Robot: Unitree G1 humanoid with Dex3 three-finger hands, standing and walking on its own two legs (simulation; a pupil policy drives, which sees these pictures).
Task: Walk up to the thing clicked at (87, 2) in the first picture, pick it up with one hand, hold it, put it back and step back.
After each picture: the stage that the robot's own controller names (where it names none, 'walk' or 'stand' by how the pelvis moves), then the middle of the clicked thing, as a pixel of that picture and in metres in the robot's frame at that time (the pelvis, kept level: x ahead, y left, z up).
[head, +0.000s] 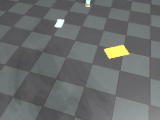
stand; (87, 2) +2.23 -0.06 -0.72
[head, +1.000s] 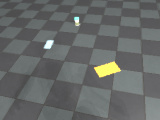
walk; (76, 21) +2.09 +0.24 -0.70
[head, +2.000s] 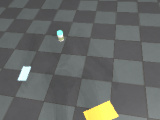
walk; (60, 35) +1.43 +0.41 -0.72
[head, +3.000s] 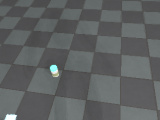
walk; (54, 71) +0.94 +0.36 -0.72
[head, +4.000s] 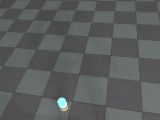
walk; (62, 104) +0.59 +0.26 -0.71
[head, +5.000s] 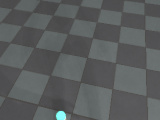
stand; (61, 117) +0.42 +0.18 -0.70
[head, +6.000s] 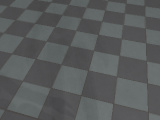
stand; out of the picture +0.37 +0.17 -0.72
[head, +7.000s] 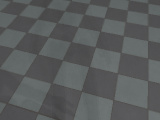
stand; out of the picture +0.39 +0.17 -0.72
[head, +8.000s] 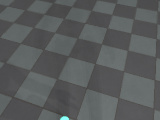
stand; out of the picture +0.40 +0.15 -0.71
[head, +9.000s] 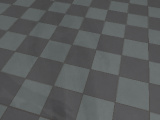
stand; out of the picture +0.39 +0.15 -0.72
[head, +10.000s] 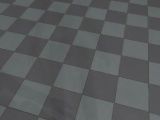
stand; out of the picture +0.38 +0.16 -0.73
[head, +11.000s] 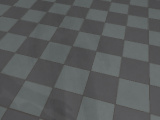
stand; out of the picture +0.38 +0.15 -0.72
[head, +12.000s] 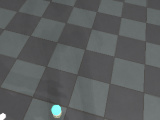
go down; (56, 111) +0.41 +0.15 -0.69
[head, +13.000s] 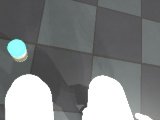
go down; (18, 51) +0.45 +0.25 -0.29
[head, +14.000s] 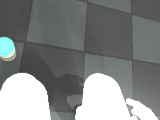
close in; (6, 50) +0.44 +0.26 -0.28
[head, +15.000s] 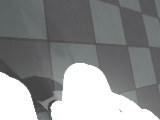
close; out of the picture +0.40 +0.30 -0.22
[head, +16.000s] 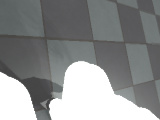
lift; out of the picture +0.38 +0.29 -0.22
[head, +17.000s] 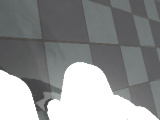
lift; out of the picture +0.36 +0.27 -0.22
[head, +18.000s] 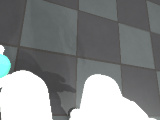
lift; out of the picture +0.33 +0.26 -0.12
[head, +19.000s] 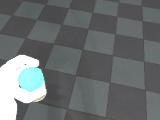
lift; (33, 85) +0.32 +0.17 +0.04
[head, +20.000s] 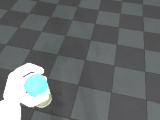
hold; (39, 91) +0.31 +0.16 +0.01
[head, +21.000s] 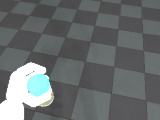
hold; (41, 91) +0.31 +0.16 +0.02
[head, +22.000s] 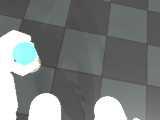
crouch; (28, 58) +0.40 +0.20 -0.07
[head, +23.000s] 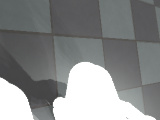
lower; out of the picture +0.39 +0.30 -0.23
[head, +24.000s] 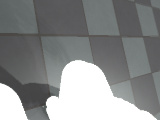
lower; out of the picture +0.41 +0.32 -0.23
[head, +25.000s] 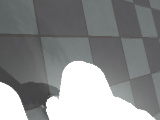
lower; out of the picture +0.41 +0.33 -0.23
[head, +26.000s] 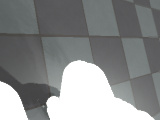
lower; out of the picture +0.41 +0.33 -0.23
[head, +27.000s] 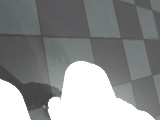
loosen; out of the picture +0.40 +0.32 -0.22
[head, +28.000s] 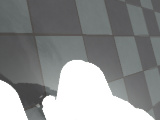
withdraw; out of the picture +0.40 +0.31 -0.23
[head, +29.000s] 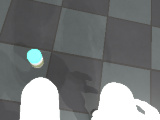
walk; (35, 59) +0.45 +0.24 -0.35
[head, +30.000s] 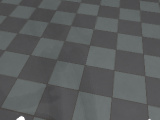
stand; out of the picture +0.38 +0.16 -0.66
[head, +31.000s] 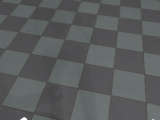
stand; out of the picture +0.39 +0.18 -0.67
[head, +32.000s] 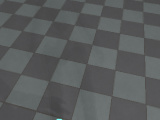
stand; out of the picture +0.40 +0.17 -0.69
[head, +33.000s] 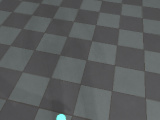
walk; out of the picture +0.42 +0.16 -0.72
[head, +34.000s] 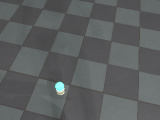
walk; (60, 88) +0.58 +0.18 -0.71
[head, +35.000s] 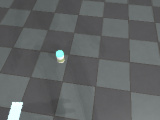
walk; (60, 56) +0.90 +0.26 -0.69
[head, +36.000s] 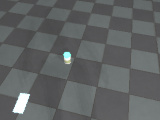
stand; (67, 58) +1.07 +0.17 -0.71
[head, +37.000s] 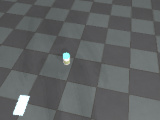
stand; (66, 58) +1.05 +0.18 -0.72
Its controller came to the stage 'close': yes
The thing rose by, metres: 0.71
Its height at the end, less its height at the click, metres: +0.00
